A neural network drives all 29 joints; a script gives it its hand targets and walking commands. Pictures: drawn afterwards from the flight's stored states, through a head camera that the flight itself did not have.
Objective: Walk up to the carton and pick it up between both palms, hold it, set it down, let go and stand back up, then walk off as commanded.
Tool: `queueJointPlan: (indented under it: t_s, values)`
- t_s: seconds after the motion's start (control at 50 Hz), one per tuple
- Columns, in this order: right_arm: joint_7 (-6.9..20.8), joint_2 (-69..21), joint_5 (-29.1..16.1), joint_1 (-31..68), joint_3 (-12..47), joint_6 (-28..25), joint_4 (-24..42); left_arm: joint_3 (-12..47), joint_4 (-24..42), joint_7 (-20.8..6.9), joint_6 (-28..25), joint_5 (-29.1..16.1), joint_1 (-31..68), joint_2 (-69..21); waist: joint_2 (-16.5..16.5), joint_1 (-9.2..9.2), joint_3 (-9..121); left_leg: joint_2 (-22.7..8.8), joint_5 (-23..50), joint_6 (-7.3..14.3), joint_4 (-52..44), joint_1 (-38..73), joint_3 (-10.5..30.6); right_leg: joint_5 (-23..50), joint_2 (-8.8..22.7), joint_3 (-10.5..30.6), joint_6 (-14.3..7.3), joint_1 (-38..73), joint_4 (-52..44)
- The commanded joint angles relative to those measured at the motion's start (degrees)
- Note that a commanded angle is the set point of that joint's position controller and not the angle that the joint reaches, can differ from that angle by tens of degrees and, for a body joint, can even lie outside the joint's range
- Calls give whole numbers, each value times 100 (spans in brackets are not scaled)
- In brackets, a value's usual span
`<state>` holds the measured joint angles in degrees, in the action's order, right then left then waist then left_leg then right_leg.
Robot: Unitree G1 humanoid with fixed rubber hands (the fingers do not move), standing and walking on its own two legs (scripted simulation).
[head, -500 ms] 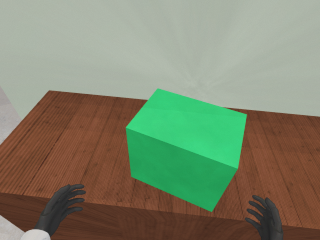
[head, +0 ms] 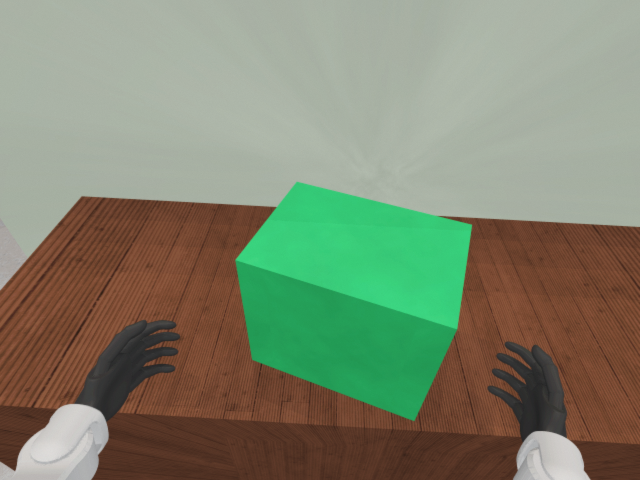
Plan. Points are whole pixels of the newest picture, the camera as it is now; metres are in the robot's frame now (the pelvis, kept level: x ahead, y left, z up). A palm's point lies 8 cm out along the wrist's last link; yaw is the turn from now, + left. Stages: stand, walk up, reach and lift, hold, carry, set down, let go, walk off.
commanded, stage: reach and lift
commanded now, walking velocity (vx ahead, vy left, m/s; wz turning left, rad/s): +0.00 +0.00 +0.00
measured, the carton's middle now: (353, 297) +0.39 -0.02 +0.01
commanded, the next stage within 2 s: none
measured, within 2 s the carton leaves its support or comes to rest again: neither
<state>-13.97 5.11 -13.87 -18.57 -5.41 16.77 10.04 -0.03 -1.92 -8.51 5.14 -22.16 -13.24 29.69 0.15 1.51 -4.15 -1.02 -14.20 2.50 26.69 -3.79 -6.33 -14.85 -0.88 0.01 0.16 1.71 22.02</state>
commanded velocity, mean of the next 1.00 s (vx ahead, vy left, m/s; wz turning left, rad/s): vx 0.00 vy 0.00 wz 0.00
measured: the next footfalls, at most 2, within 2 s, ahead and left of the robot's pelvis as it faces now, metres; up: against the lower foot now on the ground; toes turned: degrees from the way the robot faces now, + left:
none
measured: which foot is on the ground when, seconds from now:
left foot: down 0.00-1.00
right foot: down 0.00-1.00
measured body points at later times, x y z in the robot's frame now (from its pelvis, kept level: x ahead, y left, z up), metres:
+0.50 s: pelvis +0.02 -0.01 +0.00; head +0.02 +0.00 +0.45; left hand +0.31 +0.24 +0.09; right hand +0.26 -0.24 +0.08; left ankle +0.02 +0.08 -0.74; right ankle -0.02 -0.13 -0.74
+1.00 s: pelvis +0.01 -0.01 +0.01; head +0.03 +0.00 +0.45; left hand +0.38 +0.23 +0.12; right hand +0.30 -0.26 +0.10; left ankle +0.02 +0.08 -0.74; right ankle -0.02 -0.13 -0.74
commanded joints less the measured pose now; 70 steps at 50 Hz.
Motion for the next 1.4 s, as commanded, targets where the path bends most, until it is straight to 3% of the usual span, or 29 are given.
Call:
queueJointPlan:
  t_s: [0.0,0.14,0.2,0.24,0.28,0.34,0.4,0.44,0.46,0.54,0.56,0.58,0.68,0.76,0.8,0.82,0.84,0.88,0.9,0.92,0.94,1.0,1.04,1.16,1.2,1.24,1.3,1.32,1.38]
  values:
    - [-14,642,-65,758,-245,60,1142,-632,703,-34,54,-28,1187,1163,-592,-144,-169,-400,217,-283,-874,142,859,161,204,534,-332,-1141,-627]
    - [-7,842,-237,1356,-299,331,1289,-788,598,-81,463,-22,2021,1128,-465,-197,269,-350,505,-248,-768,230,824,498,168,513,-331,-1236,-566]
    - [-4,921,-299,1194,-264,386,1357,-841,731,-79,605,40,1873,1025,-471,-174,342,-318,887,-267,-753,424,790,827,115,487,-302,-1170,-577]
    - [11,1053,-280,1539,-323,380,1511,-834,917,-66,641,34,2307,1095,-466,-205,629,-307,1082,-283,-706,455,791,957,95,482,-302,-1145,-536]
    - [38,1070,-317,1407,-276,403,1263,-1001,758,-59,728,176,2270,1019,-412,-168,614,-299,1218,-279,-686,567,789,1172,94,480,-294,-1128,-547]
    - [6,1178,-392,1533,-242,347,1462,-1055,748,-101,873,166,2437,1045,-312,-158,925,-230,1624,-270,-602,694,725,1588,67,449,-218,-1056,-526]
    - [-15,1241,-420,1575,-274,283,1543,-1047,959,-98,910,177,2583,1030,-371,-226,1125,-196,1965,-311,-531,872,712,1948,56,451,-179,-1003,-544]
    - [-11,1345,-416,1717,-332,357,1274,-1090,764,-112,1049,250,2804,982,-339,-257,1039,-217,1918,-314,-567,896,718,1912,30,391,-170,-1087,-556]
    - [-16,1301,-473,1456,-254,382,1285,-1100,946,-115,1082,295,2648,985,-452,-197,1086,-198,2157,-345,-571,1044,688,2133,35,401,-153,-1033,-591]
    - [-61,1445,-517,1812,-311,291,1511,-1163,1145,-109,1239,277,3003,1107,-398,-265,1472,-137,2458,-345,-474,1084,658,2635,37,386,-80,-937,-534]
    - [-25,1460,-477,2009,-324,321,1256,-1218,1083,-93,1239,307,3319,1153,-512,-246,1485,-143,2416,-361,-472,1021,670,2567,39,373,-99,-997,-482]
    - [-49,1453,-482,1930,-336,334,1229,-1157,911,-127,1285,266,3232,1117,-368,-373,1492,-130,2381,-345,-475,1052,664,2703,52,357,-70,-910,-515]
    - [-108,1540,-576,2147,-273,323,1258,-1243,753,-169,1428,288,3474,1137,-275,-401,1623,-74,2387,-279,-496,1109,605,3005,70,340,19,-842,-504]
    - [-95,1554,-594,2556,-295,356,1109,-1201,817,-128,1502,297,3963,1229,-450,-453,1851,-50,2433,-306,-501,1091,591,2985,41,288,2,-884,-453]
    - [-94,1626,-653,2606,-245,418,722,-1241,352,-169,1619,323,4065,1228,-426,-530,1688,-56,2493,-314,-473,1158,611,3024,31,244,-12,-1024,-485]
    - [-116,1663,-655,2696,-272,421,764,-1270,310,-192,1680,356,4153,1265,-436,-585,1790,-30,2399,-301,-496,1135,581,3168,60,265,12,-857,-493]
    - [-101,1709,-691,2961,-220,381,873,-1309,460,-160,1685,371,4322,1232,-374,-494,1977,-29,2463,-272,-484,1108,559,3216,46,257,23,-830,-449]
    - [-66,1767,-617,3444,-306,344,804,-1262,251,-136,1653,312,4839,1351,-339,-610,2122,-7,2163,-249,-496,857,547,3109,60,226,52,-857,-340]
    - [-64,1798,-633,3325,-374,351,772,-1180,285,-134,1669,315,4825,1302,-441,-674,2273,-16,2366,-289,-489,1143,555,3190,29,169,57,-887,-368]
    - [-42,1819,-682,3386,-296,353,642,-1179,236,-126,1685,341,4913,1299,-428,-625,2265,-27,2382,-276,-462,1142,585,3125,15,177,45,-974,-376]
    - [-43,1875,-644,3494,-324,374,370,-1177,-139,-140,1703,375,5080,1332,-366,-719,2177,-7,2199,-251,-483,1148,578,3071,29,181,44,-1026,-430]
    - [-40,1947,-683,3750,-318,334,425,-1160,-161,-135,1752,369,5275,1308,-262,-783,2423,-9,2396,-248,-455,1227,578,3263,-3,148,95,-972,-396]
    - [37,2037,-681,4248,-309,324,94,-1135,-452,-94,1772,392,5778,1339,-408,-752,2426,-21,2253,-270,-467,1103,575,2967,-32,108,48,-1138,-374]
    - [124,2048,-664,5016,-293,329,-524,-968,-1286,-85,1627,366,6565,1366,-260,-878,2564,-5,1786,-174,-529,1100,595,2484,-41,37,62,-1342,-448]
    - [213,2135,-638,5443,-401,311,-847,-831,-1476,-37,1580,361,7075,1457,-454,-951,2652,-44,1649,-214,-515,1128,626,2295,-63,-14,31,-1590,-415]
    - [284,2159,-672,5715,-320,284,-1166,-743,-1744,3,1502,347,7250,1420,-484,-901,2794,-68,1680,-226,-489,1200,683,2171,-89,-40,-18,-1657,-424]
    - [344,2227,-651,6029,-308,183,-1357,-716,-2021,62,1433,395,7503,1518,-383,-896,3060,-52,1752,-212,-453,1378,692,2240,-111,-74,13,-1671,-468]
    - [377,2293,-556,6533,-397,158,-1485,-644,-2302,77,1448,347,7985,1478,-342,-960,3116,-63,1553,-208,-461,1244,684,2096,-119,-106,10,-1793,-431]
    - [425,2297,-522,6766,-393,116,-2081,-462,-2933,86,1321,308,8193,1500,-219,-1019,3001,-53,1288,-151,-529,1146,704,1952,-106,-132,26,-1867,-459]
